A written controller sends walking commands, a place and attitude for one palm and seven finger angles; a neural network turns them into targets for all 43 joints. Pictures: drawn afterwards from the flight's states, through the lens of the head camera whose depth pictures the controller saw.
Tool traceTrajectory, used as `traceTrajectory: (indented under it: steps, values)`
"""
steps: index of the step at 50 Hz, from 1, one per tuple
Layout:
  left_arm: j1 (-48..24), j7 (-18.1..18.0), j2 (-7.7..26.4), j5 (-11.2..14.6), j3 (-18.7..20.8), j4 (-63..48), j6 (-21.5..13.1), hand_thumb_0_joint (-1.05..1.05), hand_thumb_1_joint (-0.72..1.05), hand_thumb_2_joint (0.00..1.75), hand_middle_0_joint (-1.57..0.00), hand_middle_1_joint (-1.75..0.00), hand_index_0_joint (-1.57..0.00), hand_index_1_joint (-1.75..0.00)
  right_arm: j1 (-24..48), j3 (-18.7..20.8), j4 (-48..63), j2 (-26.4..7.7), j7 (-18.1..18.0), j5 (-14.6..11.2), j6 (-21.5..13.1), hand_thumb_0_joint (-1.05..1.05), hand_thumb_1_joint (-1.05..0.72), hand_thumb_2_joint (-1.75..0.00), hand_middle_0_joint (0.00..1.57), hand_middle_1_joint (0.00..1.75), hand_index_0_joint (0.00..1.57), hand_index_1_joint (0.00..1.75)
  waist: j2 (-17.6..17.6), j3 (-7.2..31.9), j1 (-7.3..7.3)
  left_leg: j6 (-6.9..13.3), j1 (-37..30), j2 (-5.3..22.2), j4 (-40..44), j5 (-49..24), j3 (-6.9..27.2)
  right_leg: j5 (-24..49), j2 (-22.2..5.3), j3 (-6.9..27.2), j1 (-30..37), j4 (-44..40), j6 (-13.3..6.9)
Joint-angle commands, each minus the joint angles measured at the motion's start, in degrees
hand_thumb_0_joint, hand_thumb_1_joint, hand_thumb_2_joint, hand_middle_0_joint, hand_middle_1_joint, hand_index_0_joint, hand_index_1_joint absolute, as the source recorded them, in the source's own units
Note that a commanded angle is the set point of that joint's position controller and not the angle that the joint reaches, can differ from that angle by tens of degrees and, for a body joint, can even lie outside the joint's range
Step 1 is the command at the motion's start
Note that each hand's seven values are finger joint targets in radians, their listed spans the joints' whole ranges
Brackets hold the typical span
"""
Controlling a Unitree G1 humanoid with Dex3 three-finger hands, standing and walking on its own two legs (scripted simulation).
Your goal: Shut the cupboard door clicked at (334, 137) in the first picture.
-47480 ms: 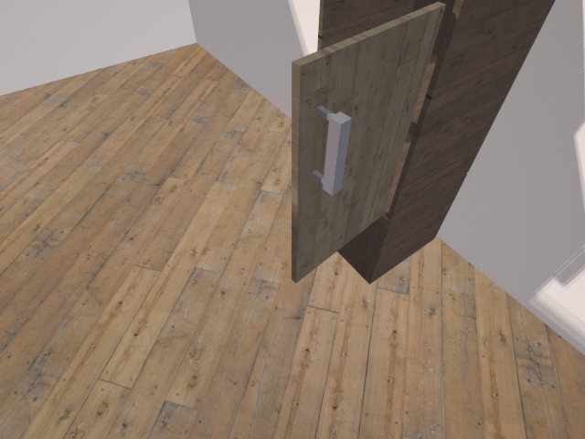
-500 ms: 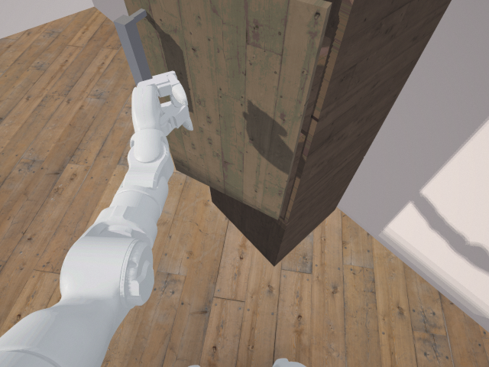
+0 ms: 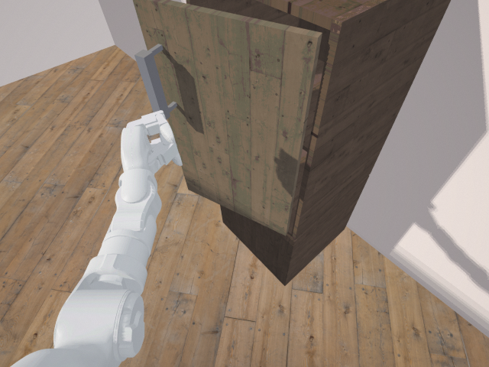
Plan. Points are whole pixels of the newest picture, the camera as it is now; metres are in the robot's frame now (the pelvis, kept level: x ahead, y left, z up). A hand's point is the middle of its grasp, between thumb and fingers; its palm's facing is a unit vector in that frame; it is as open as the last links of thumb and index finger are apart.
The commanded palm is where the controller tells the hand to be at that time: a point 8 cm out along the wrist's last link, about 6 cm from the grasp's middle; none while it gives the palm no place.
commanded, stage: draw the hand back to the body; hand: left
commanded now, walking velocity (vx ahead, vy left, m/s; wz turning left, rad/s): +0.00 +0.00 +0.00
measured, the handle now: (160, 83) +0.67 +0.16 +0.11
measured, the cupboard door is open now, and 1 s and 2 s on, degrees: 19 19 19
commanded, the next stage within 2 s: step back with the hand held close in 1.34 s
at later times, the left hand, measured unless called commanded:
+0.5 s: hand (88, 221) +0.29 +0.19 +0.15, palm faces +0.19 -0.96 -0.20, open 3.2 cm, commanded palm +0.25 +0.24 +0.17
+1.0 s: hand out of the picture +0.19 +0.29 +0.18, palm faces +0.49 -0.77 -0.41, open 6.4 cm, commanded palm +0.14 +0.32 +0.20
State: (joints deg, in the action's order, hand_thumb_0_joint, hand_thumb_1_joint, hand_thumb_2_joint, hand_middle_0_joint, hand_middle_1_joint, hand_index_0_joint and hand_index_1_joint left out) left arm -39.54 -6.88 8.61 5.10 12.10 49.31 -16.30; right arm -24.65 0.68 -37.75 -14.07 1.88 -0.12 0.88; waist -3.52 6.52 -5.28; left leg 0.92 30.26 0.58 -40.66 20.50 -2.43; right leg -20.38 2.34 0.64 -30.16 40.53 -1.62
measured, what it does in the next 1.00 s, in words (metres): stands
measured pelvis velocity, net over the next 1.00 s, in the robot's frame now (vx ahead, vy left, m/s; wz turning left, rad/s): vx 0.02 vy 0.01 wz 0.05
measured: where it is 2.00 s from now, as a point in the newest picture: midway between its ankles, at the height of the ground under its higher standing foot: outside the picture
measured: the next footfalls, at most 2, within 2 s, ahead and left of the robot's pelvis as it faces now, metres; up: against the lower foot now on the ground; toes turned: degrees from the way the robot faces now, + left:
none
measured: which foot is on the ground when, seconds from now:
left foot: down 0.00-1.00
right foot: down 0.00-1.00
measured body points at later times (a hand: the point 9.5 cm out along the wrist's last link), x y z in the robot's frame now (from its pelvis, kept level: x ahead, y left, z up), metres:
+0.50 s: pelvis +0.00 +0.01 +0.02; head -0.01 -0.01 +0.47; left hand +0.28 +0.24 +0.16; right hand +0.22 -0.20 -0.05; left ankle -0.01 +0.11 -0.72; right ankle -0.01 -0.10 -0.72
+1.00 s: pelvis +0.02 +0.01 +0.03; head -0.01 -0.02 +0.48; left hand +0.16 +0.33 +0.21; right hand +0.20 -0.20 -0.07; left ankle -0.01 +0.11 -0.72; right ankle -0.01 -0.10 -0.72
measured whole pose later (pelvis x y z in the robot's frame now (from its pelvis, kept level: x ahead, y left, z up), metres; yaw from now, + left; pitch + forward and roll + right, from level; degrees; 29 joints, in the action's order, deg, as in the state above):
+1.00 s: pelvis +0.02 +0.01 +0.03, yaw +3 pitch -3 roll +0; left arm 27.1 -5.3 20.1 4.9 20.0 -19.7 -3.7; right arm -12.1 -1.1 -36.0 -13.4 -3.8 -0.9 -1.0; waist -4.9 1.2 3.2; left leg 1.9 5.8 -1.8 -23.6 14.6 0.0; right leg -14.9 0.2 -1.4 -4.0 22.2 -0.3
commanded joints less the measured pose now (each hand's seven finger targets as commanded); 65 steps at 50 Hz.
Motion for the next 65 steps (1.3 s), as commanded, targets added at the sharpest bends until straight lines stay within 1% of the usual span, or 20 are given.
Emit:
traceTrajectory:
  steps: [1,5,8,10,13,14,16,19,22,24,27,33,36,40,46,48,51,59,61,65]
  values:
    - [-20.89,2.13,8.50,2.00,-1.41,-27.89,-0.29,0.00,0.90,0.90,-1.30,-1.50,-1.30,-1.50,4.48,2.72,8.94,-7.21,-2.00,-1.52,-2.93,0.00,-0.90,-0.90,0.20,0.30,0.20,0.30,4.46,18.71,2.11,1.55,-13.02,-1.43,5.31,-16.61,0.34,24.51,0.04,-1.42,14.46,-7.13,0.87]
    - [-13.36,3.61,8.04,2.76,-2.50,-33.28,2.28,0.00,0.90,0.90,-1.30,-1.50,-1.30,-1.50,8.24,1.96,8.72,-6.41,-3.10,-1.97,-4.54,0.00,-0.90,-0.90,0.20,0.30,0.20,0.30,4.59,14.15,2.82,1.68,-14.46,-1.42,7.38,-13.81,0.68,20.70,-0.15,-1.60,14.01,-9.35,0.94]
    - [-7.10,5.54,7.61,3.56,-3.46,-37.93,5.06,0.00,0.90,0.90,-1.30,-1.50,-1.30,-1.50,11.30,1.44,9.60,-6.16,-3.79,-2.66,-5.10,0.00,-0.90,-0.90,0.20,0.30,0.20,0.30,2.06,13.22,4.20,1.48,-16.54,-1.53,8.90,-14.15,1.02,19.78,-0.51,-1.85,15.18,-10.09,0.51]
    - [-2.83,6.66,7.39,4.76,-3.08,-39.26,7.82,0.00,0.90,0.90,-1.24,-1.44,-1.24,-1.44,13.15,1.06,10.18,-6.16,-4.15,-2.96,-5.46,0.00,-0.90,-0.90,0.20,0.30,0.20,0.30,4.78,10.94,4.87,1.38,-16.87,-1.42,9.96,-13.69,1.49,18.89,-0.60,-2.43,15.46,-10.86,0.53]
    - [2.24,8.32,7.30,5.75,-3.80,-44.73,11.15,0.00,0.90,0.90,-1.16,-1.35,-1.16,-1.35,16.24,0.25,11.60,-6.08,-4.65,-3.52,-5.39,0.00,-0.90,-0.90,0.20,0.30,0.20,0.30,4.47,9.34,5.56,1.23,-17.99,-1.33,11.33,-13.51,1.93,17.88,-1.04,-2.60,16.37,-11.61,0.50]
    - [5.79,6.67,10.41,1.21,-7.74,-49.40,9.21,0.00,0.90,0.90,-1.13,-1.32,-1.13,-1.32,17.21,-0.10,12.18,-4.89,-4.98,-2.84,-4.76,0.00,-0.90,-0.90,0.20,0.30,0.20,0.30,5.68,5.34,4.48,1.38,-19.77,-1.64,13.97,-13.03,2.14,16.83,-1.90,-0.76,15.57,-14.72,1.13]
    - [12.72,5.29,11.62,0.71,-6.11,-51.25,9.07,0.00,0.90,0.90,-1.08,-1.26,-1.08,-1.26,18.33,-0.33,12.16,-5.21,-5.54,-2.49,-3.78,0.00,-0.90,-0.90,0.20,0.30,0.20,0.30,5.74,4.39,5.45,1.43,-20.82,-1.36,15.62,-12.80,2.42,15.51,-1.93,-0.88,17.74,-16.44,1.08]
    - [15.42,4.24,13.47,-0.07,-4.24,-55.67,9.47,0.00,0.90,0.90,-1.00,-1.17,-1.00,-1.17,19.66,-1.15,12.37,-4.48,-6.06,-2.18,-2.50,0.00,-0.90,-0.90,0.20,0.30,0.20,0.30,6.05,3.26,5.42,1.37,-22.90,-1.10,17.50,-13.69,2.42,15.85,-2.09,-1.11,20.27,-18.16,0.99]
    - [18.85,3.74,14.24,-0.63,-3.57,-61.30,9.78,0.00,0.90,0.90,-0.92,-1.08,-0.92,-1.08,20.46,-1.72,12.65,-4.08,-6.17,-1.87,-2.09,0.00,-0.90,-0.90,0.20,0.30,0.20,0.30,-0.27,3.19,5.76,0.96,-25.66,-0.99,19.14,-16.13,2.63,16.96,-2.17,-1.41,22.39,-19.34,0.43]
    - [22.29,3.31,14.38,-0.89,-3.10,-64.50,9.98,0.00,0.90,0.90,-0.86,-1.02,-0.86,-1.02,20.80,-1.90,12.80,-3.94,-6.07,-1.53,-2.18,0.00,-0.90,-0.90,0.20,0.30,0.20,0.30,-0.88,3.72,6.10,0.68,-27.26,-0.84,19.77,-18.48,3.02,18.50,-1.95,-1.85,23.68,-19.68,0.26]
    - [28.30,2.90,15.44,-0.99,-1.31,-67.41,10.56,0.00,0.90,0.90,-0.78,-0.93,-0.78,-0.93,21.32,-1.92,12.90,-3.95,-6.10,-1.03,-2.18,0.00,-0.90,-0.90,0.20,0.30,0.20,0.30,1.48,3.18,6.51,0.82,-27.66,-0.80,20.16,-20.89,2.91,20.88,-2.03,-2.10,25.37,-20.33,0.50]
    - [38.38,2.30,17.12,-1.12,2.34,-74.09,10.47,0.00,0.90,0.90,-0.61,-0.75,-0.61,-0.75,22.14,-1.63,12.95,-3.91,-5.89,-0.69,-2.32,0.00,-0.90,-0.90,0.20,0.30,0.20,0.30,0.02,2.19,7.25,0.35,-27.83,-0.74,20.49,-23.04,3.15,21.50,-2.15,-2.52,26.71,-20.68,0.45]
    - [45.63,2.03,18.70,-0.81,5.61,-73.72,10.64,0.00,0.90,0.90,-0.53,-0.66,-0.53,-0.66,22.25,-1.34,12.62,-4.18,-5.90,-0.42,-2.63,0.00,-0.90,-0.90,0.20,0.30,0.20,0.30,2.21,0.23,8.03,0.35,-26.50,-0.61,20.67,-22.92,3.24,21.11,-2.16,-2.76,26.71,-21.05,0.60]
    - [50.69,1.51,20.73,-0.64,9.57,-78.63,9.69,0.00,0.90,0.90,-0.42,-0.54,-0.42,-0.54,22.33,-0.89,12.69,-3.83,-5.83,-0.58,-3.33,0.00,-0.90,-0.90,0.20,0.30,0.20,0.30,1.29,1.23,8.45,0.27,-26.30,-0.62,20.02,-23.88,3.18,21.59,-2.39,-2.86,27.17,-20.45,0.75]
    - [61.01,0.78,23.43,-0.39,15.35,-81.18,9.10,0.00,0.90,0.90,-0.25,-0.36,-0.25,-0.36,21.73,-0.10,12.12,-4.18,-5.88,-0.78,-4.90,0.00,-0.90,-0.90,0.20,0.30,0.20,0.30,-0.27,-0.90,9.11,0.05,-24.91,-0.18,19.62,-24.92,3.00,21.34,-2.57,-2.94,26.64,-20.61,0.88]
    - [63.00,0.52,23.81,-0.15,16.75,-81.89,8.81,0.00,0.90,0.90,-0.20,-0.30,-0.20,-0.30,21.60,-0.03,12.12,-3.97,-6.08,-0.80,-5.41,0.00,-0.90,-0.90,0.20,0.30,0.20,0.30,-0.37,-1.86,9.27,0.04,-24.33,-0.11,19.82,-23.38,2.91,20.02,-2.64,-2.96,26.05,-20.59,0.97]
    - [59.03,0.69,20.53,-0.65,12.55,-80.19,8.86,0.00,0.90,0.90,-0.20,-0.30,-0.20,-0.30,21.57,0.29,11.21,-4.62,-6.36,-0.80,-6.16,0.00,-0.90,-0.90,0.20,0.30,0.20,0.30,1.55,-5.77,7.94,0.60,-24.25,-0.13,20.50,-18.16,2.78,14.81,-2.61,-2.71,22.31,-22.22,1.18]
    - [56.55,-0.23,22.03,-1.17,13.48,-82.36,7.98,0.00,0.90,0.90,-0.20,-0.30,-0.20,-0.30,21.55,0.01,10.89,-4.43,-6.93,-0.51,-7.83,0.00,-0.90,-0.90,0.20,0.30,0.20,0.30,-0.98,-2.55,8.77,0.57,-25.12,-0.59,20.99,-16.90,3.47,13.19,-2.77,-2.54,24.44,-21.49,0.78]
    - [58.14,-0.29,23.29,-1.13,14.87,-81.71,8.13,0.00,0.90,0.90,-0.20,-0.30,-0.20,-0.30,21.65,-0.13,10.52,-4.56,-6.87,-0.41,-8.05,0.00,-0.90,-0.90,0.20,0.30,0.20,0.30,-1.22,-3.46,9.14,0.39,-24.31,-0.50,21.09,-16.93,3.68,13.29,-2.64,-2.38,24.72,-22.06,0.66]
    - [59.11,0.12,21.98,-0.82,14.63,-80.93,8.20,0.00,0.90,0.90,-0.20,-0.30,-0.20,-0.30,21.69,-0.28,10.77,-3.95,-6.59,-0.40,-7.72,0.00,-0.90,-0.90,0.20,0.30,0.20,0.30,-0.85,-4.55,9.09,0.23,-23.89,-0.39,21.09,-17.97,3.20,14.74,-2.62,-2.48,24.68,-21.77,0.65]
